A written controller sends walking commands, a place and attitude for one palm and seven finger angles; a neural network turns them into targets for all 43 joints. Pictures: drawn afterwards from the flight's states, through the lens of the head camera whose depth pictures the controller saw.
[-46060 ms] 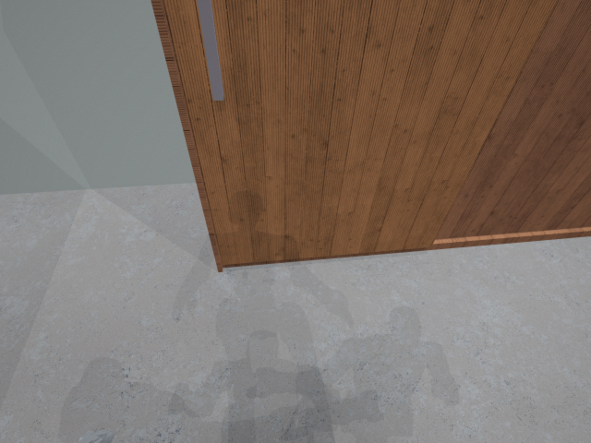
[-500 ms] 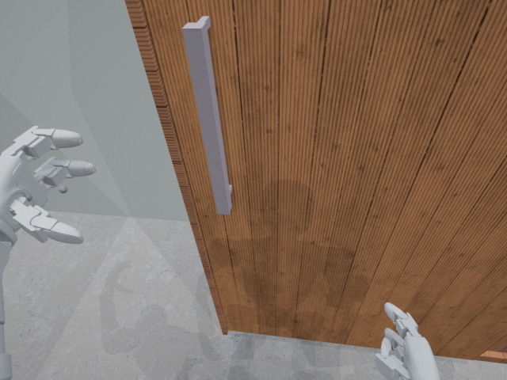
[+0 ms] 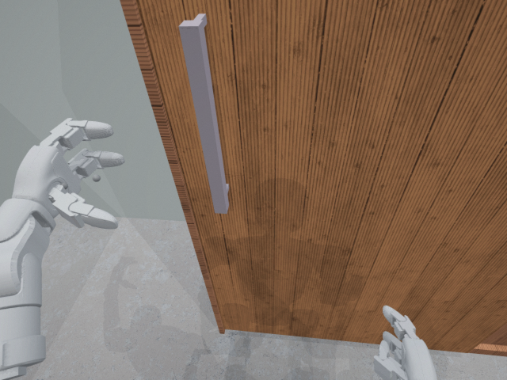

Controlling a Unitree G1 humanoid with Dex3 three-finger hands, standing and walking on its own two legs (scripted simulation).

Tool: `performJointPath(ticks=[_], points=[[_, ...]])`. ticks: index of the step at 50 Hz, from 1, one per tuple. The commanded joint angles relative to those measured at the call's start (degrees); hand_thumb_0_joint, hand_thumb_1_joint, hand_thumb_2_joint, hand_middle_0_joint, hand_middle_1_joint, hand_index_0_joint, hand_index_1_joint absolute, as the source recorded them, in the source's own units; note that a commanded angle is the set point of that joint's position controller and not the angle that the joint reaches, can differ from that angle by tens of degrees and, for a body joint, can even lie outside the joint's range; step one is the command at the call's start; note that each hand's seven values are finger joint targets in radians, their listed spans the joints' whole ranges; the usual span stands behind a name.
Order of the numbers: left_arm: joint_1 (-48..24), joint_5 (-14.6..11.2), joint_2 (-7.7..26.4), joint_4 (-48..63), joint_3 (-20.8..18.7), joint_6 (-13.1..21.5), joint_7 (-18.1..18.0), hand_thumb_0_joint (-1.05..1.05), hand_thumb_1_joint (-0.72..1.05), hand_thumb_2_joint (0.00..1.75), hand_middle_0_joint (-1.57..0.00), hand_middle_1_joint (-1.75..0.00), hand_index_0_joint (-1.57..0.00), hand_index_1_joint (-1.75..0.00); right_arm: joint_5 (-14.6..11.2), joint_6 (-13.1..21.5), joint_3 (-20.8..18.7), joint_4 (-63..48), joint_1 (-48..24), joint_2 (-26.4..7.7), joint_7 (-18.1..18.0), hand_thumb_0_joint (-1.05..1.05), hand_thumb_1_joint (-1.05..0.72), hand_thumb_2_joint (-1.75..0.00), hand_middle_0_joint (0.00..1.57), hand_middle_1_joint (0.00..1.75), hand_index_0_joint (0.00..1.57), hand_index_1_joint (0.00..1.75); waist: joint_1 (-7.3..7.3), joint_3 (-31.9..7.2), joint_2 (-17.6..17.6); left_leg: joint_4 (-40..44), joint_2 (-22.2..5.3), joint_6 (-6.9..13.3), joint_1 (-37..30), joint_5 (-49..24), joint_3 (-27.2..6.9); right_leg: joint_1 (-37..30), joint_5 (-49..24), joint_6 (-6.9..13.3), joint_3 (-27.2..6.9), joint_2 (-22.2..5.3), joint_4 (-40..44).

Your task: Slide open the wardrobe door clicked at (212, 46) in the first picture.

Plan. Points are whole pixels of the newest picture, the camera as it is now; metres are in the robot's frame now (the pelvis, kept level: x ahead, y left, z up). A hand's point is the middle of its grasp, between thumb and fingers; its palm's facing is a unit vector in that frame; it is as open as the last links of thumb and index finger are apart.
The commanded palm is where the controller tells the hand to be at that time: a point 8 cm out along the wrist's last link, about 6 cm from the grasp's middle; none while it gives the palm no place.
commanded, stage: move the hooked fingers beside the handle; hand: left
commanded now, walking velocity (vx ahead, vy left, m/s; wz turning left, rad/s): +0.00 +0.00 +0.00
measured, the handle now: (213, 130) +0.44 +0.11 +0.20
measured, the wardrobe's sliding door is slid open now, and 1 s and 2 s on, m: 0.00 0.00 0.00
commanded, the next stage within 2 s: feel for the door with the fingertips in 1.90 s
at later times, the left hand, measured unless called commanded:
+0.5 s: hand (128, 166) +0.34 +0.21 +0.21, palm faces +0.03 -1.00 -0.05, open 14.0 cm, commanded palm +0.31 +0.25 +0.21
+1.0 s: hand (157, 154) +0.37 +0.18 +0.21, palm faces +0.01 -1.00 -0.02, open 14.0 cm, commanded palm +0.35 +0.22 +0.21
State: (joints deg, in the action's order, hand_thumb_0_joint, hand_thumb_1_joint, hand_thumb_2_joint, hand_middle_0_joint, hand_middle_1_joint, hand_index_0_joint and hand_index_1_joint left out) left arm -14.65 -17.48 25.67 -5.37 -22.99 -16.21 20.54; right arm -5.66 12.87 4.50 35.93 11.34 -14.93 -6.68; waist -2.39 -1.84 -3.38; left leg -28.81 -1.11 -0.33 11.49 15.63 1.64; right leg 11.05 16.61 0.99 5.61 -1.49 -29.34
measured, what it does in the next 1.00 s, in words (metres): stands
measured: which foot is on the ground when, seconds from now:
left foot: down 0.00-1.00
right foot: down 0.00-1.00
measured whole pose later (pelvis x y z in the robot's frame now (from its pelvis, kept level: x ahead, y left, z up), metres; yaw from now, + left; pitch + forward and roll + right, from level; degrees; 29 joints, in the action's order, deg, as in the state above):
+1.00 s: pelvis +0.00 +0.00 +0.00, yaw -1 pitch -1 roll +0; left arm -27.2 -14.2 19.2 -15.6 -14.0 -15.0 9.9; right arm -5.4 7.4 3.4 37.6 12.3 -14.7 -6.2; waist -0.5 -1.5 -2.8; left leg -27.4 -1.2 -0.4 11.4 14.5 2.2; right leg 11.4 15.6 1.1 5.0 -1.3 -28.5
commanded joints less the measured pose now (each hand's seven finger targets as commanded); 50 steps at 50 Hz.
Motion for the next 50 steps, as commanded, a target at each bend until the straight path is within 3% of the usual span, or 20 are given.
performJointPath(ticks=[1,6,9,11,12,16,17,18,22,23,27,31,33,37,38,42,44,47,49,50], points=[[-20.2,-0.8,14.2,11.3,-4.7,2.8,-1.7,0.00,-0.50,0.30,-0.30,-1.20,-0.30,-1.20,-0.1,3.3,-2.5,-9.7,-8.5,-6.1,-0.4,0.00,-0.90,-0.90,0.20,0.30,0.20,0.30,-0.11,-11.4,-0.3,2.9,0.8,2.1,-6.7,-11.7,-2.8,0.6,-14.4,-0.5,-1.7,-0.2,4.4],[-22.3,-0.1,12.3,13.6,-2.7,2.5,-3.3,0.00,-0.50,0.30,-0.30,-1.20,-0.30,-1.20,0.0,2.8,-2.6,-9.7,-8.7,-5.9,-0.4,0.00,-0.90,-0.90,0.20,0.30,0.20,0.30,0.15,-12.6,-1.1,2.8,0.7,1.9,-7.7,-13.0,-2.9,0.3,-15.3,-0.2,-1.6,-0.3,4.0],[-22.6,0.0,11.2,12.9,-1.8,2.3,-4.2,0.00,-0.50,0.30,-0.30,-1.20,-0.30,-1.20,0.0,2.4,-2.5,-9.4,-8.8,-5.8,-0.4,0.00,-0.90,-0.90,0.20,0.30,0.20,0.30,0.34,-11.4,1.2,3.1,0.5,2.0,-7.0,-12.1,-3.0,0.5,-14.5,-0.3,-1.5,-0.2,4.3],[-24.4,0.2,11.3,12.0,-1.6,2.1,-4.7,0.00,-0.50,0.30,-0.30,-1.20,-0.30,-1.20,0.1,2.2,-2.7,-9.0,-8.7,-5.9,-0.5,0.00,-0.90,-0.90,0.20,0.30,0.20,0.30,0.59,-11.8,-0.1,3.0,0.6,2.0,-7.4,-11.8,-2.9,0.7,-14.3,-0.3,-1.8,-0.3,4.3],[-23.4,0.5,11.2,11.5,-1.2,1.9,-5.1,0.00,-0.50,0.30,-0.30,-1.20,-0.30,-1.20,0.1,1.9,-2.7,-8.8,-8.4,-6.0,-0.4,0.00,-0.90,-0.90,0.20,0.30,0.20,0.30,0.42,-11.3,1.5,3.0,0.4,2.1,-7.1,-12.1,-2.9,0.5,-14.4,-0.4,-1.9,-0.3,4.7],[-27.1,0.9,9.7,12.4,0.1,2.0,-6.2,0.00,-0.50,0.30,-0.30,-1.20,-0.30,-1.20,0.3,1.5,-2.7,-9.1,-8.9,-5.7,-0.4,0.00,-0.90,-0.90,0.20,0.30,0.20,0.30,0.63,-13.3,-1.0,3.0,0.7,1.9,-8.0,-12.7,-2.9,0.0,-15.0,-0.1,-1.9,-0.5,4.1],[-25.9,1.1,10.7,12.5,-0.6,2.2,-6.4,0.00,-0.50,0.30,-0.30,-1.20,-0.30,-1.20,0.2,1.3,-2.8,-8.9,-8.6,-5.8,-0.3,0.00,-0.90,-0.90,0.20,0.30,0.20,0.30,0.46,-13.4,1.6,3.0,0.3,2.0,-7.8,-13.5,-3.0,-0.8,-15.6,-0.1,-1.9,-0.4,4.3],[-26.5,1.1,9.0,13.0,0.9,2.3,-6.4,0.00,-0.50,0.30,-0.30,-1.20,-0.30,-1.20,0.3,1.3,-2.7,-9.2,-9.0,-5.7,-0.3,0.00,-0.90,-0.90,0.20,0.30,0.20,0.30,0.68,-14.0,0.7,2.9,0.5,2.1,-8.1,-14.2,-2.8,-1.0,-16.5,-0.1,-1.9,-0.5,3.9],[-24.5,1.2,10.7,8.5,-0.9,1.7,-6.8,0.00,-0.50,0.30,-0.30,-1.20,-0.30,-1.20,0.2,0.4,-2.9,-8.6,-8.5,-6.1,-0.1,0.00,-0.90,-0.90,0.20,0.30,0.20,0.30,0.30,-12.1,2.8,3.0,0.3,2.1,-6.4,-13.4,-2.4,-1.1,-16.4,-0.3,-2.2,-0.4,4.5],[-27.2,1.2,8.7,10.2,1.1,1.8,-6.9,0.00,-0.50,0.30,-0.30,-1.20,-0.30,-1.20,0.2,0.3,-2.7,-9.0,-8.8,-5.8,0.0,0.00,-0.90,-0.90,0.20,0.30,0.20,0.30,0.83,-12.5,0.9,3.1,0.5,2.1,-6.9,-13.5,-2.3,-0.8,-16.6,-0.2,-2.1,-0.6,4.3],[-29.6,1.5,9.2,7.4,1.5,1.9,-7.4,0.00,-0.50,0.30,-0.30,-1.20,-0.30,-1.20,0.1,-0.4,-3.0,-8.3,-8.1,-6.1,-0.2,0.00,-0.90,-0.90,0.20,0.30,0.20,0.30,1.50,-11.3,2.5,2.9,0.4,2.3,-6.7,-12.1,-2.3,0.1,-15.2,-0.3,-2.5,-0.4,5.2],[-31.6,1.6,8.2,8.8,2.1,3.3,-7.6,0.00,-0.50,0.30,-0.30,-1.20,-0.30,-1.20,0.2,-0.5,-2.9,-8.7,-8.3,-5.7,-0.1,0.00,-0.90,-0.90,0.20,0.30,0.20,0.30,1.47,-14.1,-0.2,3.0,0.6,2.1,-8.0,-13.4,-2.2,-0.9,-16.4,0.0,-2.5,-0.5,4.4],[-31.4,1.5,7.0,8.3,3.0,3.7,-7.9,0.00,-0.50,0.30,-0.30,-1.20,-0.30,-1.20,0.2,-0.6,-3.0,-8.6,-8.2,-5.7,0.0,0.00,-0.90,-0.90,0.20,0.30,0.20,0.30,1.61,-13.5,0.4,3.1,0.4,2.2,-7.9,-13.6,-2.2,-0.9,-16.8,-0.1,-2.5,-0.5,4.7],[-29.3,1.6,8.9,3.4,1.3,3.1,-8.5,0.00,-0.50,0.30,-0.30,-1.20,-0.30,-1.20,0.2,-1.3,-3.2,-7.9,-7.2,-6.3,0.1,0.00,-0.90,-0.90,0.20,0.30,0.20,0.30,1.17,-12.0,3.5,3.4,0.3,2.2,-5.8,-12.0,-2.1,-0.9,-15.7,-0.3,-2.6,-0.4,5.3],[-31.5,1.7,7.3,3.9,3.0,3.0,-8.5,0.00,-0.50,0.30,-0.30,-1.20,-0.30,-1.20,0.1,-1.5,-3.2,-8.2,-7.6,-6.2,0.0,0.00,-0.90,-0.90,0.20,0.30,0.20,0.30,1.78,-11.8,2.3,3.5,0.4,2.4,-6.0,-11.7,-1.8,-0.4,-15.6,-0.3,-2.8,-0.6,5.3],[-36.4,2.3,7.3,4.2,4.1,4.1,-9.5,0.00,-0.50,0.30,-0.30,-1.20,-0.30,-1.20,0.1,-1.9,-3.3,-7.9,-7.2,-6.1,0.0,0.00,-0.90,-0.90,0.20,0.30,0.20,0.30,2.31,-12.2,0.5,3.6,0.2,2.2,-6.9,-11.1,-2.1,0.1,-13.9,-0.1,-3.0,-0.5,5.7],[-37.5,2.4,6.1,6.1,4.9,5.2,-10.0,0.00,-0.50,0.30,-0.30,-1.20,-0.30,-1.20,0.2,-1.8,-3.2,-8.4,-7.3,-5.8,0.0,0.00,-0.90,-0.90,0.20,0.30,0.20,0.30,2.20,-15.1,0.2,3.6,0.3,2.2,-8.1,-12.8,-2.2,-1.2,-15.4,0.1,-2.7,-0.5,4.9],[-36.1,2.4,6.6,1.7,4.1,5.3,-10.5,0.00,-0.50,0.30,-0.30,-1.20,-0.30,-1.20,0.2,-2.1,-3.4,-7.2,-6.3,-6.2,0.1,0.00,-0.90,-0.90,0.20,0.30,0.20,0.30,2.10,-13.5,2.2,3.8,0.1,2.2,-7.4,-12.2,-2.3,-0.7,-15.0,0.0,-2.7,-0.2,5.4],[-39.1,2.6,2.9,0.1,7.6,4.8,-10.8,0.00,-0.50,0.30,-0.30,-1.20,-0.30,-1.20,0.1,-2.4,-3.4,-7.0,-6.2,-6.1,0.0,0.00,-0.90,-0.90,0.20,0.30,0.20,0.30,3.16,-12.1,2.1,4.1,0.1,2.3,-7.2,-10.7,-1.9,1.0,-13.7,-0.2,-2.8,-0.2,5.7],[-38.8,2.7,5.4,-2.2,5.3,4.3,-11.4,0.00,-0.50,0.30,-0.30,-1.20,-0.30,-1.20,0.2,-2.6,-3.5,-6.5,-5.7,-6.4,0.0,0.00,-0.90,-0.90,0.20,0.30,0.20,0.30,2.67,-11.6,2.9,4.2,0.2,2.2,-6.0,-9.7,-2.1,0.8,-12.8,-0.2,-2.9,-0.2,5.9]])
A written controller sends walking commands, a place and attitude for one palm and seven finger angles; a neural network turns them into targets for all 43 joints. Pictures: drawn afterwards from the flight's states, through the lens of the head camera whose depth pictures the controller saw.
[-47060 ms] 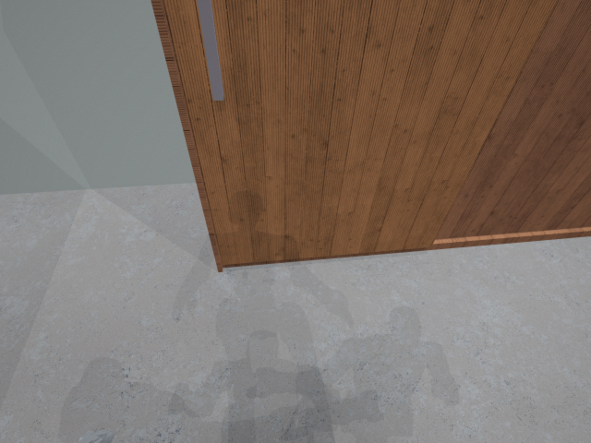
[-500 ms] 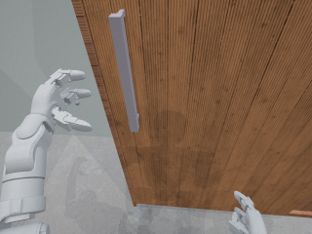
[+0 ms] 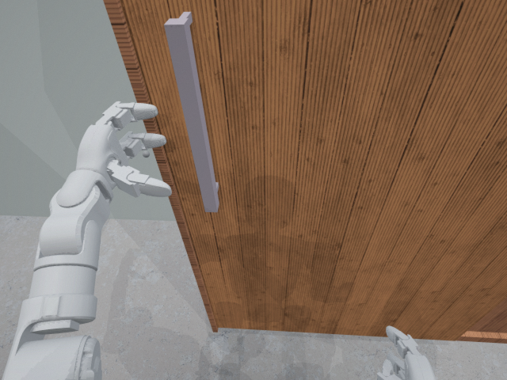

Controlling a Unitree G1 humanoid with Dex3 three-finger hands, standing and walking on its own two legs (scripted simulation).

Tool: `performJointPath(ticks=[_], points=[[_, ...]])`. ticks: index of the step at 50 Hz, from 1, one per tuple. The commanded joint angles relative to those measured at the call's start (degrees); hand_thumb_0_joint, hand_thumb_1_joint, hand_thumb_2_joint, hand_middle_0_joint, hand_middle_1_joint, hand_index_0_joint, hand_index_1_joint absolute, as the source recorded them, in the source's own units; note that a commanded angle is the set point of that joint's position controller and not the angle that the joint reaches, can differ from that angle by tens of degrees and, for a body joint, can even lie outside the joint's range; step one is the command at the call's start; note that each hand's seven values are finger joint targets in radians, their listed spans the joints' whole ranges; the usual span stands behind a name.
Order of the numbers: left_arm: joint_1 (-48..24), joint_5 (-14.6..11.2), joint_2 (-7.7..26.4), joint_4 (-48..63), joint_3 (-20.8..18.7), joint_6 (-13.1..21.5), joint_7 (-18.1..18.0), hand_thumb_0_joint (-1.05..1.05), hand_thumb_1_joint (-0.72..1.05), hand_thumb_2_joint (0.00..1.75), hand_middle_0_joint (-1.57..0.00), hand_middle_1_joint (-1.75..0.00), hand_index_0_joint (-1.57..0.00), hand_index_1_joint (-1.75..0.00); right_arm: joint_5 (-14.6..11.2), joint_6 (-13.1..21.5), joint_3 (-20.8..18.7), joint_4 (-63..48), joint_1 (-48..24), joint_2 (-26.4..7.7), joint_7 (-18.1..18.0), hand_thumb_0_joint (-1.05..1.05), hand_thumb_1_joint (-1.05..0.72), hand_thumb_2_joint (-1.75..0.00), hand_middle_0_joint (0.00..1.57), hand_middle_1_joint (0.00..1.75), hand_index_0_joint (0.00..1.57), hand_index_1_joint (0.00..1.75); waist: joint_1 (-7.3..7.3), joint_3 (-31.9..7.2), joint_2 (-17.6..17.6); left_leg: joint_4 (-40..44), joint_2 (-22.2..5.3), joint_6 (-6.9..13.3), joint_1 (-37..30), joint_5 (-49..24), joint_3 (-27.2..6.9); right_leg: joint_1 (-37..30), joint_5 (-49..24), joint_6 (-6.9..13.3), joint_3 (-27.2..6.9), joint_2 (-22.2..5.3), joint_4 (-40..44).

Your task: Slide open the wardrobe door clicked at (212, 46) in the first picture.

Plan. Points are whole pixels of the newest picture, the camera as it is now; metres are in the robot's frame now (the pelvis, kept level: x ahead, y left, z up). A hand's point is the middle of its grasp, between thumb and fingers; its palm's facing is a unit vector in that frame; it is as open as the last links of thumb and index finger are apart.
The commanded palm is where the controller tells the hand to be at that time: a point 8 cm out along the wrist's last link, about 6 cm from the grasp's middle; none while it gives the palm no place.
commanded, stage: move the hooked fingers beside the handle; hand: left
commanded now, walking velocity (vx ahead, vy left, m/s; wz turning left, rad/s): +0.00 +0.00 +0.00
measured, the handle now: (201, 129) +0.45 +0.11 +0.20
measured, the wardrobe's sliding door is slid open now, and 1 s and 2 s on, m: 0.00 0.00 0.00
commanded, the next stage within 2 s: feel for the door with the fingertips in 0.90 s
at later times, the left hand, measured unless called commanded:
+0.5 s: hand (152, 153) +0.38 +0.18 +0.20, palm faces +0.04 -1.00 -0.03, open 14.0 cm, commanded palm +0.36 +0.22 +0.21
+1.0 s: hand (157, 149) +0.39 +0.17 +0.20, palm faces +0.04 -1.00 -0.03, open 14.0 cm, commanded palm +0.36 +0.22 +0.21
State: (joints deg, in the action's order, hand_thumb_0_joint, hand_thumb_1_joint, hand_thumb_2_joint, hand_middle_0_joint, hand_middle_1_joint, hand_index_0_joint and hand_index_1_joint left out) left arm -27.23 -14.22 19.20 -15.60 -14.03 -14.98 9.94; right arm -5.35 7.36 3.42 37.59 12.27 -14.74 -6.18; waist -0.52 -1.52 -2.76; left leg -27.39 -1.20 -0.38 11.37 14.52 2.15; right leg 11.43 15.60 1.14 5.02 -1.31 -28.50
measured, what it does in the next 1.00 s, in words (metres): stands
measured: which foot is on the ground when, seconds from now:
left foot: down 0.00-1.00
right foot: down 0.00-1.00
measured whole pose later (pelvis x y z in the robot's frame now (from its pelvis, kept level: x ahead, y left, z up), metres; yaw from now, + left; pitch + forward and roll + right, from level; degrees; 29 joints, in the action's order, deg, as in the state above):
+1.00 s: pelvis +0.01 +0.00 +0.00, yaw +0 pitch -2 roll +0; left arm -28.8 -13.1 18.2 -17.0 -12.8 -16.0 7.1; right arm -5.3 3.0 3.2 36.8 11.7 -14.5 -5.9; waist -0.4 -1.5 -2.7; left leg -26.0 -1.7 -0.7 10.0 14.3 2.3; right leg 10.2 15.3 1.5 4.8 -0.7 -27.1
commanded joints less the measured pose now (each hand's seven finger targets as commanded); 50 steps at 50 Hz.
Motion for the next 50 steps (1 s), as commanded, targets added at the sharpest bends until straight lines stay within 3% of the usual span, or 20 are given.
performJointPath(ticks=[1,2,4,7,8,13,16,17,22,27,31,32,34,37,41,42,45,47,48,50], points=[[-26.6,-0.2,12.1,7.4,-3.8,3.0,-1.2,0.00,-0.50,0.30,-0.30,-1.20,-0.30,-1.20,0.0,2.6,-2.4,-8.2,-6.6,-6.6,-0.4,0.00,-0.90,-0.90,0.20,0.30,0.20,0.30,0.76,-11.9,2.5,2.9,0.4,2.3,-5.5,-8.5,-2.5,0.3,-11.5,-0.3,-2.4,-0.4,5.1],[-25.5,0.0,13.4,7.0,-5.0,3.1,-1.7,0.00,-0.50,0.30,-0.30,-1.20,-0.30,-1.20,-0.1,2.2,-2.6,-8.3,-6.6,-6.8,-0.3,0.00,-0.90,-0.90,0.20,0.30,0.20,0.30,0.19,-12.2,2.9,3.0,0.2,2.3,-5.3,-8.4,-2.5,-0.5,-11.1,-0.4,-2.5,-0.4,5.3],[-29.3,0.3,10.8,9.1,-2.6,3.9,-2.1,0.00,-0.50,0.30,-0.30,-1.20,-0.30,-1.20,0.1,2.2,-2.6,-8.8,-6.6,-6.3,-0.2,0.00,-0.90,-0.90,0.20,0.30,0.20,0.30,0.88,-14.4,2.2,2.7,0.3,2.4,-6.8,-10.5,-2.2,-1.0,-13.6,-0.3,-2.6,-0.5,4.7],[-26.2,0.4,15.3,10.2,-7.4,5.5,-2.8,0.00,-0.50,0.30,-0.30,-1.20,-0.30,-1.20,0.4,1.7,-2.8,-9.2,-6.4,-6.5,0.1,0.00,-0.90,-0.90,0.20,0.30,0.20,0.30,-0.67,-17.6,2.7,2.7,0.2,2.4,-7.1,-13.4,-2.1,-4.8,-17.0,-0.2,-2.8,-0.4,4.2],[-25.6,0.5,13.4,11.6,-5.8,5.9,-2.5,0.00,-0.50,0.30,-0.30,-1.20,-0.30,-1.20,0.4,1.8,-2.7,-9.8,-6.8,-6.2,0.2,0.00,-0.90,-0.90,0.20,0.30,0.20,0.30,-0.53,-18.1,2.4,2.9,0.2,2.5,-7.2,-14.5,-1.7,-5.5,-18.6,-0.3,-2.8,-0.7,3.9],[-20.5,0.2,11.5,11.3,-4.9,4.5,-1.7,0.00,-0.50,0.30,-0.30,-1.20,-0.30,-1.20,0.0,1.2,-2.9,-10.3,-6.8,-6.4,0.5,0.00,-0.90,-0.90,0.20,0.30,0.20,0.30,-0.59,-14.7,2.8,3.1,0.1,2.4,-6.4,-14.7,-1.1,-4.6,-19.8,-0.3,-2.4,-0.4,4.1],[-21.7,-0.1,10.4,10.4,-3.6,2.7,-1.5,0.00,-0.50,0.30,-0.30,-1.20,-0.30,-1.20,-0.3,0.8,-2.9,-10.0,-6.9,-6.5,0.3,0.00,-0.90,-0.90,0.20,0.30,0.20,0.30,0.39,-12.0,3.4,3.1,0.2,2.5,-5.8,-11.2,-1.0,-1.9,-16.4,-0.6,-2.5,-0.1,5.2],[-21.9,-0.3,12.4,10.6,-5.4,2.6,-1.7,0.00,-0.50,0.30,-0.30,-1.20,-0.30,-1.20,-0.3,0.6,-3.1,-10.0,-7.0,-6.8,0.1,0.00,-0.90,-0.90,0.20,0.30,0.20,0.30,0.05,-12.0,3.8,3.2,0.2,2.6,-5.8,-10.5,-1.3,-2.1,-15.3,-0.6,-2.6,-0.1,5.6],[-27.3,0.2,12.2,17.0,-4.0,4.7,-1.9,0.00,-0.50,0.30,-0.30,-1.20,-0.30,-1.20,-0.1,1.0,-2.8,-10.1,-7.7,-6.0,-0.3,0.00,-0.90,-0.90,0.20,0.30,0.20,0.30,0.73,-15.7,-0.7,2.7,0.4,2.6,-9.3,-13.3,-1.4,-3.1,-17.2,-0.3,-2.9,-0.2,5.0],[-26.9,-0.2,8.4,10.5,-0.9,3.5,-1.6,0.00,-0.50,0.30,-0.30,-1.20,-0.30,-1.20,-0.2,0.8,-2.6,-8.8,-7.3,-6.2,-0.4,0.00,-0.90,-0.90,0.20,0.30,0.20,0.30,1.25,-12.4,1.4,3.0,0.5,2.6,-8.2,-10.5,-1.9,-0.7,-14.6,-0.3,-2.6,0.1,5.7],[-26.2,0.3,7.1,10.8,-0.4,2.4,-2.6,0.00,-0.50,0.30,-0.30,-1.20,-0.30,-1.20,0.0,0.3,-2.7,-9.5,-7.7,-6.0,0.1,0.00,-0.90,-0.90,0.20,0.30,0.20,0.30,0.64,-14.3,2.0,2.8,0.6,2.4,-8.1,-12.3,-1.7,-1.9,-16.6,-0.2,-2.3,-0.2,4.8],[-23.8,0.3,9.7,10.7,-3.0,2.6,-3.1,0.00,-0.50,0.30,-0.30,-1.20,-0.30,-1.20,0.0,-0.1,-2.8,-9.7,-7.7,-6.2,0.2,0.00,-0.90,-0.90,0.20,0.30,0.20,0.30,-0.30,-15.0,2.5,2.9,0.5,2.3,-7.8,-12.9,-1.9,-3.2,-17.0,-0.1,-2.3,-0.1,4.8],[-24.1,0.4,9.1,13.6,-2.7,3.0,-3.5,0.00,-0.50,0.30,-0.30,-1.20,-0.30,-1.20,0.3,-0.3,-2.6,-10.5,-8.2,-5.8,0.5,0.00,-0.90,-0.90,0.20,0.30,0.20,0.30,-0.34,-16.3,3.3,3.0,0.5,2.4,-7.9,-14.3,-1.7,-4.4,-18.9,-0.2,-2.3,-0.2,4.2],[-21.2,0.7,13.1,12.7,-6.5,3.0,-3.9,0.00,-0.50,0.30,-0.30,-1.20,-0.30,-1.20,0.3,-1.1,-2.7,-10.6,-8.4,-6.1,0.5,0.00,-0.90,-0.90,0.20,0.30,0.20,0.30,-0.99,-14.7,5.1,3.1,0.4,2.6,-6.5,-13.8,-1.4,-5.2,-19.1,-0.5,-2.6,-0.1,4.7],[-26.2,1.0,9.7,13.5,-2.3,2.6,-3.5,0.00,-0.50,0.30,-0.30,-1.20,-0.30,-1.20,0.1,-1.2,-2.3,-10.6,-8.6,-5.7,0.3,0.00,-0.90,-0.90,0.20,0.30,0.20,0.30,0.58,-13.2,0.8,3.1,0.6,2.5,-7.3,-11.7,-1.1,-2.5,-16.5,-0.4,-2.9,-0.1,5.3],[-26.3,0.8,11.3,12.9,-3.5,2.7,-3.4,0.00,-0.50,0.30,-0.30,-1.20,-0.30,-1.20,0.0,-1.3,-2.5,-10.4,-8.4,-6.1,0.1,0.00,-0.90,-0.90,0.20,0.30,0.20,0.30,0.58,-13.1,2.6,3.1,0.5,2.6,-7.2,-11.4,-1.4,-3.0,-16.2,-0.5,-2.9,0.0,5.6],[-27.8,0.5,9.3,12.9,-1.7,2.8,-2.7,0.00,-0.50,0.30,-0.30,-1.20,-0.30,-1.20,0.0,-1.0,-2.4,-10.3,-8.4,-5.7,-0.2,0.00,-0.90,-0.90,0.20,0.30,0.20,0.30,1.10,-13.9,1.3,3.0,0.7,2.7,-8.2,-11.5,-1.3,-2.3,-16.0,-0.4,-2.9,0.0,5.6],[-28.0,0.4,10.5,11.3,-2.3,3.0,-2.5,0.00,-0.50,0.30,-0.30,-1.20,-0.30,-1.20,-0.1,-1.0,-2.5,-9.7,-7.9,-6.1,-0.3,0.00,-0.90,-0.90,0.20,0.30,0.20,0.30,1.07,-13.6,1.3,3.2,0.5,2.6,-8.2,-11.4,-1.7,-2.5,-15.5,-0.2,-2.7,0.1,5.7],[-28.2,0.2,8.6,11.4,-0.8,3.0,-2.2,0.00,-0.50,0.30,-0.30,-1.20,-0.30,-1.20,0.0,-0.9,-2.4,-9.9,-8.0,-5.9,-0.3,0.00,-0.90,-0.90,0.20,0.30,0.20,0.30,1.26,-13.7,1.8,3.3,0.6,2.7,-8.3,-11.1,-1.7,-2.0,-15.1,-0.3,-2.7,0.1,5.8],[-27.8,0.2,10.3,8.8,-2.3,2.7,-2.2,0.00,-0.50,0.30,-0.30,-1.20,-0.30,-1.20,-0.1,-1.0,-2.5,-9.4,-7.4,-6.3,-0.4,0.00,-0.90,-0.90,0.20,0.30,0.20,0.30,1.12,-13.2,3.2,3.3,0.6,2.7,-7.2,-10.5,-1.6,-2.0,-14.7,-0.4,-2.7,0.1,6.0]])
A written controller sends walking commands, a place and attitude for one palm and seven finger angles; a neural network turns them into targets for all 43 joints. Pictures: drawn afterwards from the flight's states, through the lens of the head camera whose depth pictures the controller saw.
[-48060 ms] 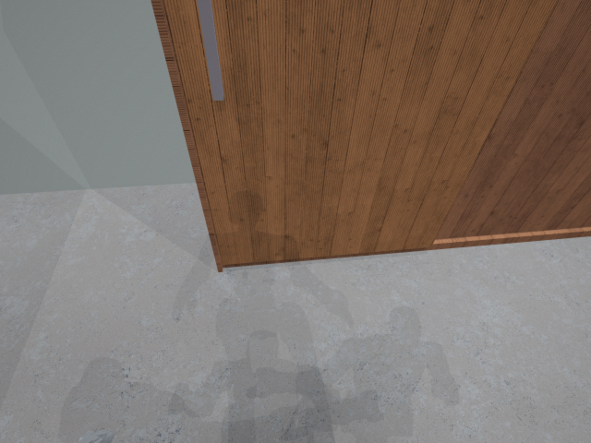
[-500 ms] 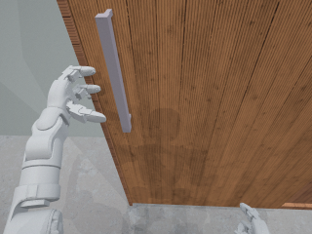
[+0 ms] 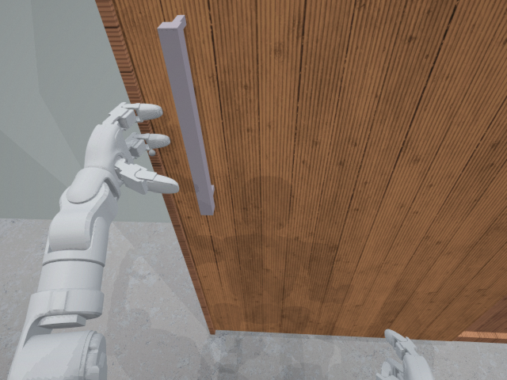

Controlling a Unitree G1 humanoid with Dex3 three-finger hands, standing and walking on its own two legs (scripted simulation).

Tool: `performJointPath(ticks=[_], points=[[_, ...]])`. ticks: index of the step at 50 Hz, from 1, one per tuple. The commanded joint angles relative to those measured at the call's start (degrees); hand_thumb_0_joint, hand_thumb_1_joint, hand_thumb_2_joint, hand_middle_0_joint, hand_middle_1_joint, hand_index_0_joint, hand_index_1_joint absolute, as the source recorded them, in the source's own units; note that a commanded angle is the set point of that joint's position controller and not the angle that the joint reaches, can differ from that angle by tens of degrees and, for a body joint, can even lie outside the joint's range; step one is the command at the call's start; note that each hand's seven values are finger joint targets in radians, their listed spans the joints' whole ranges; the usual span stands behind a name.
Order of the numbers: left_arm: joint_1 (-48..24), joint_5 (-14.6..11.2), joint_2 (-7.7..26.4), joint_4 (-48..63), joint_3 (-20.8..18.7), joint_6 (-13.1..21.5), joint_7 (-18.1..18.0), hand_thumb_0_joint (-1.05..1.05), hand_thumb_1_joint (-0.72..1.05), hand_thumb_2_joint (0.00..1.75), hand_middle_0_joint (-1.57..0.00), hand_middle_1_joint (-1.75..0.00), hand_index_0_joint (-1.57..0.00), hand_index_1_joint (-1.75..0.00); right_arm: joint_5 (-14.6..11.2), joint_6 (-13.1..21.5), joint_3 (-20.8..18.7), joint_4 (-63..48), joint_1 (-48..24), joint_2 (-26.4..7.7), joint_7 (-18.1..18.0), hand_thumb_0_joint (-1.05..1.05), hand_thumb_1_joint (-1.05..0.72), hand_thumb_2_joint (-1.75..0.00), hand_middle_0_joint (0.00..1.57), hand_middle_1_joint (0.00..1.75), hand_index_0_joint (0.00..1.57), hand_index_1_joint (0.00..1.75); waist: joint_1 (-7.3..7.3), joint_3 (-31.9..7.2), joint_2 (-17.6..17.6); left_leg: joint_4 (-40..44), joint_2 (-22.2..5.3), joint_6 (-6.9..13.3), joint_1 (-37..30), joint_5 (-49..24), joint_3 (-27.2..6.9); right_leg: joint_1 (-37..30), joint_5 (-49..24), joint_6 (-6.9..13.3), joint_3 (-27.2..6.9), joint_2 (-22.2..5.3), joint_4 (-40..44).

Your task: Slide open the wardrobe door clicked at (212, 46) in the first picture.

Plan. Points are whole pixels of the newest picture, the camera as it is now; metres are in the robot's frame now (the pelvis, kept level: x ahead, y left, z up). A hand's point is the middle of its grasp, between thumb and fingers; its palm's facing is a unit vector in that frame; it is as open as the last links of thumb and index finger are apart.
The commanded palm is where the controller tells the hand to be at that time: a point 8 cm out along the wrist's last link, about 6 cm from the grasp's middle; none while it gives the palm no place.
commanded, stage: feel for the door with the fingertips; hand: left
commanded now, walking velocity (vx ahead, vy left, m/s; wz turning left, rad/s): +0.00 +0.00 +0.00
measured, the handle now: (196, 132) +0.44 +0.12 +0.20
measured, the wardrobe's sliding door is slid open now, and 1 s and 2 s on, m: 0.00 0.00 0.00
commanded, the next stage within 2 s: slide the fingers in behind the handle in 0.72 s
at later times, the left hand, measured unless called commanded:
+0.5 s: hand (179, 152) +0.39 +0.14 +0.20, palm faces +0.02 -1.00 -0.01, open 14.0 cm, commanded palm +0.36 +0.19 +0.21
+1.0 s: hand (175, 143) +0.40 +0.15 +0.21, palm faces +0.04 -1.00 -0.01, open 13.8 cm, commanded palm +0.37 +0.19 +0.21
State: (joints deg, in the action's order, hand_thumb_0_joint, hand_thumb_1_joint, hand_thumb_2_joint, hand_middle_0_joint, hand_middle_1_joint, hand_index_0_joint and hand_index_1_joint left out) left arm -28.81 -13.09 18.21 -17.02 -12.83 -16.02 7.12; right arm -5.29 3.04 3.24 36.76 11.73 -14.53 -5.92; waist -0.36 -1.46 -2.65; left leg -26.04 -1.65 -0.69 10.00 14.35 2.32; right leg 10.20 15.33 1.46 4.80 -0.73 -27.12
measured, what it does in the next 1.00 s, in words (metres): stands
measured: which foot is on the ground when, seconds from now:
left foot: down 0.00-1.00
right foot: down 0.00-1.00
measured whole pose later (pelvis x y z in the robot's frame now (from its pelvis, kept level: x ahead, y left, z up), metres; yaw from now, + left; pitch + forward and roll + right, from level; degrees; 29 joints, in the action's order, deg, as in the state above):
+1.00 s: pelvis -0.01 +0.00 +0.00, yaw +0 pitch -1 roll +0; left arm -36.3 -11.2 14.1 -23.5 -8.7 -15.1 1.9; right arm -4.7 0.6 2.6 38.3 12.8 -13.8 -4.9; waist -0.4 -1.5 -2.1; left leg -25.9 -1.4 -0.5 11.1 13.7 2.0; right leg 11.0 14.5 1.4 5.0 -0.9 -26.5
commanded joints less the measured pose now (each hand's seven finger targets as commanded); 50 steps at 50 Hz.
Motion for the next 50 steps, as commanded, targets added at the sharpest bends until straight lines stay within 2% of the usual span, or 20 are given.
performJointPath(ticks=[1,2,5,7,9,12,15,18,20,22,25,27,31,35,37,41,43,46,47,50], points=[[-27.2,-1.0,10.1,10.7,-2.3,3.8,0.6,0.00,-0.50,0.30,-0.30,-1.20,-0.30,-1.20,-0.2,3.3,-2.4,-8.6,-7.0,-6.4,-0.6,0.00,-0.90,-0.90,0.20,0.30,0.20,0.30,1.15,-13.3,2.2,1.9,1.1,2.9,-6.1,-10.4,-1.8,-0.6,-14.4,-0.7,-2.5,-0.5,4.5],[-26.6,-1.1,9.1,10.7,-1.7,3.9,0.6,0.00,-0.50,0.30,-0.30,-1.20,-0.30,-1.20,-0.3,3.3,-2.5,-8.6,-7.1,-6.4,-0.6,0.00,-0.90,-0.90,0.20,0.30,0.20,0.30,1.02,-13.4,1.1,1.9,1.0,2.9,-6.6,-10.5,-1.9,-0.3,-14.1,-0.6,-2.5,-0.5,4.6],[-28.2,-1.0,7.8,11.2,-0.7,3.9,0.0,0.00,-0.50,0.30,-0.30,-1.20,-0.30,-1.20,-0.1,3.5,-2.6,-8.6,-6.8,-6.3,-0.4,0.00,-0.90,-0.90,0.20,0.30,0.20,0.30,1.24,-14.5,2.2,1.6,1.0,3.0,-7.0,-11.6,-1.9,-0.4,-15.4,-0.6,-2.3,-0.4,4.2],[-25.9,-0.9,10.3,10.7,-3.5,4.0,-0.9,0.00,-0.50,0.30,-0.30,-1.20,-0.30,-1.20,0.0,3.3,-2.7,-8.5,-6.6,-6.5,-0.2,0.00,-0.90,-0.90,0.20,0.30,0.20,0.30,0.17,-15.2,3.0,1.8,0.9,2.9,-6.6,-12.8,-2.1,-1.9,-16.3,-0.5,-2.3,-0.3,4.0],[-28.2,-0.4,6.4,14.0,-0.2,4.4,-1.6,0.00,-0.50,0.30,-0.30,-1.20,-0.30,-1.20,0.2,3.3,-2.6,-9.0,-6.9,-5.9,0.1,0.00,-0.90,-0.90,0.20,0.30,0.20,0.30,0.66,-15.9,1.9,1.7,0.9,2.8,-7.3,-14.2,-1.9,-1.9,-17.6,-0.5,-2.1,-0.4,3.4],[-23.4,-0.1,9.8,15.4,-4.4,4.5,-3.2,0.00,-0.50,0.30,-0.30,-1.20,-0.30,-1.20,0.5,3.0,-2.9,-9.3,-7.1,-6.1,0.6,0.00,-0.90,-0.90,0.20,0.30,0.20,0.30,-0.97,-17.3,2.7,1.7,0.7,2.7,-7.2,-16.5,-1.7,-4.4,-20.1,-0.4,-2.1,-0.3,3.1],[-23.7,0.4,4.5,17.6,0.2,3.7,-3.9,0.00,-0.50,0.30,-0.30,-1.20,-0.30,-1.20,0.4,2.9,-2.7,-9.6,-7.7,-5.4,0.9,0.00,-0.90,-0.90,0.20,0.30,0.20,0.30,-0.05,-16.1,2.6,1.7,0.6,2.6,-7.3,-15.7,-1.1,-3.1,-19.7,-0.6,-1.9,-0.2,3.0],[-20.8,0.5,5.2,18.8,-1.1,2.3,-5.0,0.00,-0.50,0.30,-0.30,-1.20,-0.30,-1.20,0.6,2.3,-2.7,-10.0,-8.3,-5.6,1.0,0.00,-0.90,-0.90,0.20,0.30,0.20,0.30,-0.82,-15.8,3.9,1.9,0.6,2.7,-6.7,-15.7,-1.1,-3.8,-19.7,-0.6,-1.9,-0.2,3.2],[-23.5,1.0,4.5,19.5,0.1,1.5,-5.5,0.00,-0.50,0.30,-0.30,-1.20,-0.30,-1.20,0.6,2.0,-2.6,-9.7,-8.4,-5.3,1.0,0.00,-0.90,-0.90,0.20,0.30,0.20,0.30,-0.11,-14.6,2.4,1.7,0.7,2.6,-6.8,-15.4,-1.0,-2.6,-19.2,-0.6,-2.0,-0.1,3.3],[-24.1,1.1,6.1,17.2,-1.2,0.7,-6.1,0.00,-0.50,0.30,-0.30,-1.20,-0.30,-1.20,0.5,1.4,-2.6,-9.0,-8.4,-5.6,0.7,0.00,-0.90,-0.90,0.20,0.30,0.20,0.30,0.07,-13.4,3.2,1.9,0.7,2.7,-6.3,-13.5,-1.1,-2.0,-17.0,-0.7,-2.2,0.0,4.1],[-28.8,1.1,4.7,16.7,0.5,0.8,-6.1,0.00,-0.50,0.30,-0.30,-1.20,-0.30,-1.20,0.7,1.2,-2.4,-8.7,-8.2,-5.3,0.5,0.00,-0.90,-0.90,0.20,0.30,0.20,0.30,0.98,-13.8,3.4,1.9,0.9,2.9,-6.8,-12.7,-1.1,-1.3,-16.0,-0.8,-2.4,0.0,4.3],[-28.0,1.0,6.7,14.1,-1.1,1.0,-5.9,0.00,-0.50,0.30,-0.30,-1.20,-0.30,-1.20,0.7,0.8,-2.4,-8.4,-8.1,-5.6,0.3,0.00,-0.90,-0.90,0.20,0.30,0.20,0.30,0.52,-14.0,3.7,1.9,1.0,2.9,-6.2,-12.6,-1.2,-2.2,-16.1,-0.7,-2.6,-0.1,4.5],[-30.4,1.2,2.8,12.9,2.5,2.2,-4.8,0.00,-0.50,0.30,-0.30,-1.20,-0.30,-1.20,0.5,0.9,-2.4,-8.5,-7.6,-5.1,0.5,0.00,-0.90,-0.90,0.20,0.30,0.20,0.30,1.30,-15.4,1.3,1.3,1.1,2.7,-7.8,-14.6,-1.1,-1.7,-18.6,-0.4,-2.4,-0.1,3.7],[-31.9,0.8,2.6,9.5,2.5,2.3,-4.7,0.00,-0.50,0.30,-0.30,-1.20,-0.30,-1.20,0.5,0.7,-2.7,-8.2,-6.7,-5.5,0.5,0.00,-0.90,-0.90,0.20,0.30,0.20,0.30,1.70,-14.5,4.2,1.5,1.0,2.9,-6.8,-12.8,-1.5,-0.7,-16.9,-0.6,-2.3,0.1,4.2],[-32.3,0.8,3.7,8.4,1.9,2.6,-4.7,0.00,-0.50,0.30,-0.30,-1.20,-0.30,-1.20,0.4,0.4,-2.8,-7.8,-6.8,-5.8,0.4,0.00,-0.90,-0.90,0.20,0.30,0.20,0.30,1.53,-13.7,2.8,1.7,1.1,2.9,-6.6,-11.8,-1.6,-0.4,-15.5,-0.5,-2.4,0.0,4.6],[-37.6,1.4,0.9,6.7,5.1,3.3,-4.9,0.00,-0.50,0.30,-0.30,-1.20,-0.30,-1.20,0.4,0.7,-2.9,-7.2,-5.7,-5.6,0.4,0.00,-0.90,-0.90,0.20,0.30,0.20,0.30,2.73,-14.0,3.8,1.7,1.1,2.9,-6.9,-11.0,-2.1,1.2,-13.8,-0.5,-2.2,0.2,4.4],[-37.1,1.5,3.0,5.3,3.3,3.7,-5.0,0.00,-0.50,0.30,-0.30,-1.20,-0.30,-1.20,0.5,0.6,-2.9,-6.8,-5.4,-5.9,0.2,0.00,-0.90,-0.90,0.20,0.30,0.20,0.30,2.38,-14.1,4.4,1.9,1.1,3.2,-6.5,-10.7,-2.0,0.6,-13.4,-0.5,-2.4,0.1,5.0],[-36.3,1.3,1.3,5.1,4.3,4.2,-4.5,0.00,-0.50,0.30,-0.30,-1.20,-0.30,-1.20,0.4,0.9,-2.8,-7.2,-5.6,-5.4,0.5,0.00,-0.90,-0.90,0.20,0.30,0.20,0.30,2.06,-14.4,2.2,1.9,1.2,3.0,-6.7,-10.3,-1.9,0.6,-13.1,-0.3,-2.5,0.1,4.9],[-34.5,1.2,3.4,4.8,2.3,4.5,-4.6,0.00,-0.50,0.30,-0.30,-1.20,-0.30,-1.20,0.5,0.7,-2.9,-7.1,-5.3,-5.9,0.5,0.00,-0.90,-0.90,0.20,0.30,0.20,0.30,1.45,-14.9,3.3,2.1,1.1,3.0,-6.3,-10.7,-2.2,-0.7,-13.4,-0.3,-2.3,0.2,4.9],[-33.1,1.0,2.9,7.4,2.5,5.2,-4.0,0.00,-0.50,0.30,-0.30,-1.20,-0.30,-1.20,0.5,1.0,-2.8,-8.1,-5.9,-5.6,0.8,0.00,-0.90,-0.90,0.20,0.30,0.20,0.30,1.00,-15.8,3.2,2.4,1.2,3.0,-6.4,-11.7,-1.9,-1.9,-14.9,-0.2,-2.2,0.1,4.5]])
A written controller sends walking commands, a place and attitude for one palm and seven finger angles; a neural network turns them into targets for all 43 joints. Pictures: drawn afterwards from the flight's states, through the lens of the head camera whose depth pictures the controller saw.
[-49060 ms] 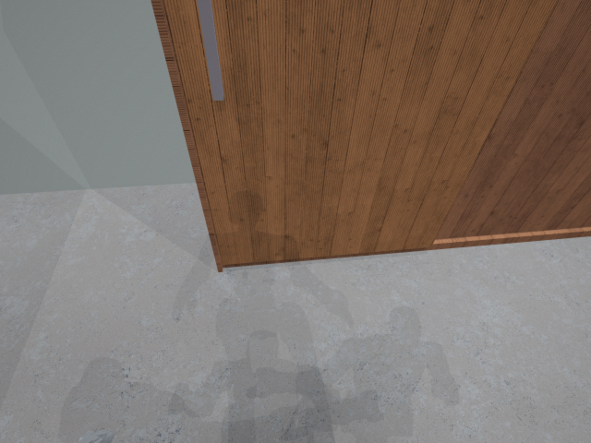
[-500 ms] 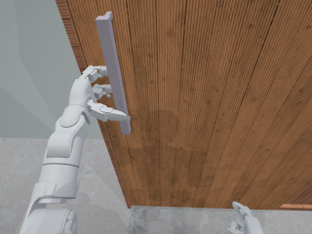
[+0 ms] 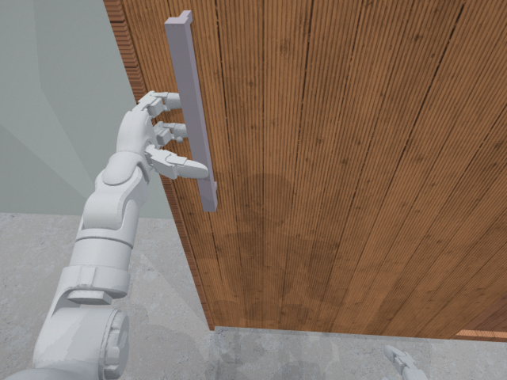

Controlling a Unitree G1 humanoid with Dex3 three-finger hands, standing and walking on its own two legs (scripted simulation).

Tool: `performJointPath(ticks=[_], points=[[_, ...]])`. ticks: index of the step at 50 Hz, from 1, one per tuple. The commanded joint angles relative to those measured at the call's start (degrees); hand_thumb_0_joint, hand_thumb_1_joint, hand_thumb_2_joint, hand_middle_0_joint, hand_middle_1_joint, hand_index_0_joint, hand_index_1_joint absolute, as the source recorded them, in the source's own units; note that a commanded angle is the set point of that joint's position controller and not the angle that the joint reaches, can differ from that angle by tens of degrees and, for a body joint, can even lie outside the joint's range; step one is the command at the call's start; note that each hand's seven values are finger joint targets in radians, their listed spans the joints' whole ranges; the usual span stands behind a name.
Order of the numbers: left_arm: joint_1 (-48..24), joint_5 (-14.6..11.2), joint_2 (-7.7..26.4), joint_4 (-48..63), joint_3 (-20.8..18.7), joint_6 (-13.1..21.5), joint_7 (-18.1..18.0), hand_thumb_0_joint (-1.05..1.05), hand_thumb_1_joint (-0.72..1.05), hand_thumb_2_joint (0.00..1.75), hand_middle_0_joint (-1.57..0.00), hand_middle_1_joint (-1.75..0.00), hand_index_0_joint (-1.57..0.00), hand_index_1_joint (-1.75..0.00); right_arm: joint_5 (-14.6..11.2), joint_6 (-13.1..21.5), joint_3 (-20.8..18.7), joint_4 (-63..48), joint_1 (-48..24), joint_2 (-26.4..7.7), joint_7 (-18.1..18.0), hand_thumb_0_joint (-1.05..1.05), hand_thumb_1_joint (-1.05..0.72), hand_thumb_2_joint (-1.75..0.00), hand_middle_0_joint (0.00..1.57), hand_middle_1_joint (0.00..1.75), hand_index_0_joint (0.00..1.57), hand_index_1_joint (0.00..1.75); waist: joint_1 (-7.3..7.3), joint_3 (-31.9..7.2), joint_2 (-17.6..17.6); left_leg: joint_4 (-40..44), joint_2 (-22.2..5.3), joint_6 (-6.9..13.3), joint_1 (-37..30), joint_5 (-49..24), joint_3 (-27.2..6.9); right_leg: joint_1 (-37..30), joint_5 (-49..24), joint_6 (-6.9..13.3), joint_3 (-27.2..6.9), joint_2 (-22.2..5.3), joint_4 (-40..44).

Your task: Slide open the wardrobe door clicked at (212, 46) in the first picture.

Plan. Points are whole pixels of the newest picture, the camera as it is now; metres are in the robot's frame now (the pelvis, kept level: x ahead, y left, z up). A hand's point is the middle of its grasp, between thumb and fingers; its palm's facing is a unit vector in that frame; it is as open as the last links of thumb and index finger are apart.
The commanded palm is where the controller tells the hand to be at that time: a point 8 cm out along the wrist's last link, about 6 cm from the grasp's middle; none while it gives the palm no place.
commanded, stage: slide the fingers in behind the handle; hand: left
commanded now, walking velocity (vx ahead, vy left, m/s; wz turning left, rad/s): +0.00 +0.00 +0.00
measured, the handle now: (200, 128) +0.45 +0.12 +0.20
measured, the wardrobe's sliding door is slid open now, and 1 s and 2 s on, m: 0.00 0.00 0.00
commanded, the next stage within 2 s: grip the handle and tug to test in 1.64 s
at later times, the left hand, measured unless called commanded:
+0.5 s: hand (195, 147) +0.39 +0.11 +0.20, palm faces -0.01 -1.00 +0.00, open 14.0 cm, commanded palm +0.36 +0.16 +0.21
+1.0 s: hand (207, 147) +0.39 +0.09 +0.21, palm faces -0.02 -1.00 +0.01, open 14.0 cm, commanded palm +0.36 +0.15 +0.21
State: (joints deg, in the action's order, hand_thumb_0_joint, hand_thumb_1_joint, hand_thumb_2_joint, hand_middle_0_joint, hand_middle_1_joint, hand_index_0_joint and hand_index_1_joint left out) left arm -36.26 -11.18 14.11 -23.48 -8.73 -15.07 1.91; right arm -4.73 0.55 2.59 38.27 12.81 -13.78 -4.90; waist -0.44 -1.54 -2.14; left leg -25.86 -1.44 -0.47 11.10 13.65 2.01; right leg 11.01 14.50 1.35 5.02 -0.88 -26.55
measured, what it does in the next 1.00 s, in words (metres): stands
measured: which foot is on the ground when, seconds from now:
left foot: down 0.00-1.00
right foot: down 0.00-1.00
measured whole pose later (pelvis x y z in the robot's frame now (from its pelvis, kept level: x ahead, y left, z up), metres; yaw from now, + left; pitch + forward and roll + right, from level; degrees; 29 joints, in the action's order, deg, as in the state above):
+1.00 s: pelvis +0.01 +0.00 +0.00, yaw -1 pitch -2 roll +0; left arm -28.8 -10.8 8.6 -10.2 -4.9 -19.8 -2.1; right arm -3.9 -2.0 2.9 36.0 10.3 -12.8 -3.5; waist -0.5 -1.9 -2.2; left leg -23.8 -2.0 -0.9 8.2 13.5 2.7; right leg 8.7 14.3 1.7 4.2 -0.2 -24.9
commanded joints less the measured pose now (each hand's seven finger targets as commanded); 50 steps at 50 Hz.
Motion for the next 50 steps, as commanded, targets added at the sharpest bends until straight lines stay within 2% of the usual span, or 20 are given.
performJointPath(ticks=[1,3,8,12,14,19,20,22,23,29,34,36,37,41,42,43,46,47,48,50], points=[[-24.4,-1.0,7.0,14.4,-1.8,4.3,1.3,0.00,-0.50,0.30,-0.30,-1.20,-0.30,-1.20,-0.2,3.5,-2.2,-9.9,-7.3,-6.2,-0.1,0.00,-0.90,-0.90,0.20,0.30,0.20,0.30,0.78,-15.8,2.8,2.1,0.9,2.8,-7.6,-11.0,-1.5,-2.8,-14.1,-0.1,-2.5,0.4,4.0],[-23.5,-1.1,6.1,16.2,-1.0,4.5,1.2,0.00,-0.50,0.30,-0.30,-1.20,-0.30,-1.20,-0.2,3.5,-2.1,-10.3,-7.8,-6.2,-0.1,0.00,-0.90,-0.90,0.20,0.30,0.20,0.30,0.72,-14.6,2.3,2.7,0.7,2.7,-7.5,-10.7,-1.4,-2.7,-13.5,-0.2,-2.4,0.4,4.3],[-23.1,-0.7,9.8,18.5,-4.3,3.8,-0.7,0.00,-0.50,0.30,-0.30,-1.20,-0.30,-1.20,0.0,3.3,-1.8,-10.6,-8.6,-6.2,-0.1,0.00,-0.90,-0.90,0.20,0.30,0.20,0.30,-0.05,-14.0,3.3,3.7,0.7,2.8,-6.3,-8.3,-1.2,-3.4,-10.3,-0.5,-2.9,0.4,5.3],[-22.5,-0.1,8.1,20.1,-3.0,3.5,-1.7,0.00,-0.50,0.30,-0.30,-1.20,-0.30,-1.20,0.0,3.3,-1.8,-10.6,-9.1,-5.8,0.1,0.00,-0.90,-0.90,0.20,0.30,0.20,0.30,0.06,-14.1,2.0,3.6,0.6,2.6,-7.3,-8.9,-1.0,-3.5,-10.8,-0.4,-2.9,0.5,5.3],[-23.7,0.0,6.3,20.9,-1.3,3.0,-1.8,0.00,-0.50,0.30,-0.30,-1.20,-0.30,-1.20,0.0,3.3,-1.8,-10.6,-9.1,-5.6,0.0,0.00,-0.90,-0.90,0.20,0.30,0.20,0.30,0.79,-14.4,2.6,3.5,0.7,2.7,-7.9,-8.8,-0.7,-3.0,-11.1,-0.6,-3.0,0.7,5.5],[-19.0,-0.2,6.7,21.9,-2.8,1.8,-2.0,0.00,-0.50,0.30,-0.30,-1.20,-0.30,-1.20,0.2,2.9,-1.9,-10.9,-9.2,-5.6,0.4,0.00,-0.90,-0.90,0.20,0.30,0.20,0.30,-0.33,-16.1,3.2,3.3,0.8,2.5,-8.0,-12.6,-0.6,-5.6,-16.0,-0.3,-2.7,0.6,4.7],[-18.5,-0.2,4.2,22.4,-0.7,1.5,-1.6,0.00,-0.50,0.30,-0.30,-1.20,-0.30,-1.20,0.2,2.8,-1.8,-11.2,-9.6,-5.4,0.5,0.00,-0.90,-0.90,0.20,0.30,0.20,0.30,-0.07,-15.6,2.7,3.0,0.9,2.6,-8.1,-13.2,-0.3,-5.2,-17.1,-0.4,-2.6,0.6,4.4],[-16.9,-0.4,3.7,21.5,-0.5,0.8,-1.7,0.00,-0.50,0.30,-0.30,-1.20,-0.30,-1.20,0.0,2.4,-1.9,-11.0,-9.7,-5.6,0.6,0.00,-0.90,-0.90,0.20,0.30,0.20,0.30,-0.06,-14.0,3.4,3.0,0.9,2.6,-7.8,-12.5,-0.5,-4.5,-16.4,-0.4,-2.5,0.7,4.9],[-17.5,-0.4,4.1,21.5,-0.6,0.3,-1.8,0.00,-0.50,0.30,-0.30,-1.20,-0.30,-1.20,0.1,2.2,-1.9,-10.9,-9.6,-5.6,0.5,0.00,-0.90,-0.90,0.20,0.30,0.20,0.30,0.20,-13.2,4.8,3.1,0.8,2.6,-7.2,-11.8,-0.5,-4.1,-15.8,-0.6,-2.4,0.7,5.0],[-20.8,0.0,3.8,25.5,-0.1,-0.2,-2.9,0.00,-0.50,0.30,-0.30,-1.20,-0.30,-1.20,0.3,1.7,-1.8,-11.2,-10.4,-5.1,0.4,0.00,-0.90,-0.90,0.20,0.30,0.20,0.30,0.50,-14.5,3.4,2.9,1.1,2.7,-8.7,-12.0,-0.5,-3.9,-15.3,-0.6,-2.8,0.8,5.1],[-18.3,0.0,3.8,25.4,-0.6,-0.2,-3.3,0.00,-0.50,0.30,-0.30,-1.20,-0.30,-1.20,0.6,1.4,-1.7,-11.4,-10.6,-5.1,0.6,0.00,-0.90,-0.90,0.20,0.30,0.20,0.30,-0.19,-15.6,4.0,2.8,1.2,2.6,-8.5,-13.8,-0.5,-5.7,-17.8,-0.4,-2.6,0.7,4.5],[-18.6,0.1,3.5,24.0,-0.3,-0.8,-3.1,0.00,-0.50,0.30,-0.30,-1.20,-0.30,-1.20,0.5,1.1,-1.6,-11.0,-10.5,-5.0,0.7,0.00,-0.90,-0.90,0.20,0.30,0.20,0.30,0.19,-14.4,4.6,2.7,1.3,2.6,-7.8,-13.0,-0.2,-5.2,-17.8,-0.6,-2.7,0.7,4.8],[-16.8,0.0,3.6,23.5,-0.8,-1.0,-3.2,0.00,-0.50,0.30,-0.30,-1.20,-0.30,-1.20,0.4,0.8,-1.7,-11.2,-10.8,-5.3,0.6,0.00,-0.90,-0.90,0.20,0.30,0.20,0.30,-0.31,-13.8,4.3,2.9,1.3,2.7,-7.8,-13.2,-0.3,-5.3,-17.6,-0.6,-2.6,0.8,5.0],[-21.3,0.2,1.7,24.9,1.7,-1.4,-3.2,0.00,-0.50,0.30,-0.30,-1.20,-0.30,-1.20,0.5,0.7,-1.6,-11.3,-10.8,-4.9,0.6,0.00,-0.90,-0.90,0.20,0.30,0.20,0.30,0.75,-14.3,3.0,2.8,1.4,2.7,-8.3,-12.5,-0.3,-4.5,-16.7,-0.6,-2.9,0.7,5.1],[-20.4,0.2,2.7,25.2,0.5,-1.1,-3.5,0.00,-0.50,0.30,-0.30,-1.20,-0.30,-1.20,0.5,0.7,-1.7,-11.4,-10.8,-5.0,0.6,0.00,-0.90,-0.90,0.20,0.30,0.20,0.30,0.19,-14.8,3.1,2.8,1.3,2.7,-8.6,-13.5,-0.7,-5.2,-17.3,-0.4,-2.6,0.8,4.9],[-20.5,0.4,1.5,26.5,1.8,-0.8,-3.5,0.00,-0.50,0.30,-0.30,-1.20,-0.30,-1.20,0.6,0.7,-1.6,-11.6,-11.0,-4.9,0.7,0.00,-0.90,-0.90,0.20,0.30,0.20,0.30,0.28,-15.8,2.2,2.8,1.3,2.6,-9.1,-14.5,-0.6,-5.6,-18.2,-0.3,-2.6,0.7,4.5],[-17.9,0.1,0.5,26.5,1.8,-0.6,-3.5,0.00,-0.50,0.30,-0.30,-1.20,-0.30,-1.20,0.8,0.8,-1.8,-11.6,-10.5,-4.8,1.0,0.00,-0.90,-0.90,0.20,0.30,0.20,0.30,0.04,-16.3,4.6,2.5,1.3,2.6,-9.0,-16.1,-0.3,-6.4,-20.9,-0.4,-2.3,0.9,4.0],[-15.3,0.0,2.1,25.8,0.0,-0.7,-3.8,0.00,-0.50,0.30,-0.30,-1.20,-0.30,-1.20,0.7,0.6,-1.9,-11.8,-10.8,-5.0,1.0,0.00,-0.90,-0.90,0.20,0.30,0.20,0.30,-0.81,-16.1,5.0,2.6,1.2,2.6,-8.6,-16.2,-0.5,-7.0,-21.0,-0.4,-2.3,0.9,4.1],[-16.7,0.1,0.3,26.7,2.1,-0.8,-3.6,0.00,-0.50,0.30,-0.30,-1.20,-0.30,-1.20,0.9,0.5,-1.7,-11.7,-11.0,-4.8,1.1,0.00,-0.90,-0.90,0.20,0.30,0.20,0.30,-0.15,-15.5,4.3,2.9,1.2,2.7,-8.6,-16.1,-0.1,-6.6,-21.1,-0.5,-2.4,0.7,4.2],[-16.4,0.3,2.1,26.0,0.3,-1.6,-4.1,0.00,-0.50,0.30,-0.30,-1.20,-0.30,-1.20,0.8,0.3,-1.7,-11.6,-11.0,-4.8,1.1,0.00,-0.90,-0.90,0.20,0.30,0.20,0.30,-0.32,-14.7,4.9,2.9,1.3,2.7,-7.9,-14.7,0.0,-6.2,-19.8,-0.6,-2.5,0.8,4.7]])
